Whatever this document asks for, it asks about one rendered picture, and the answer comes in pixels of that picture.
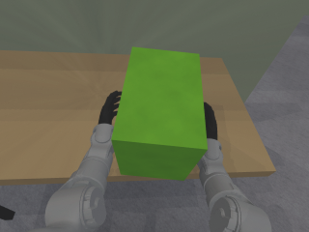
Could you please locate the robot left hand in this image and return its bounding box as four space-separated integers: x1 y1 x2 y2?
98 90 122 125

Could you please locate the left robot upper arm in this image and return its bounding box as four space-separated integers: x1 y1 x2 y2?
26 185 107 232

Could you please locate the robot right hand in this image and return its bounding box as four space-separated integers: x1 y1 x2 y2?
204 102 218 140

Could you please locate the right robot upper arm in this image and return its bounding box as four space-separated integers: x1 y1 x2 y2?
209 196 272 232

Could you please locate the table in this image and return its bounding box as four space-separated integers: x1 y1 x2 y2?
0 50 276 220

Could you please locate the carton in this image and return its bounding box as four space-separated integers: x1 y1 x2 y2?
111 46 208 181

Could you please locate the right robot forearm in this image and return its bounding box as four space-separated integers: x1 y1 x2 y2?
197 138 272 229

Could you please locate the left robot forearm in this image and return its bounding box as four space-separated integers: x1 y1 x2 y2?
44 123 115 224

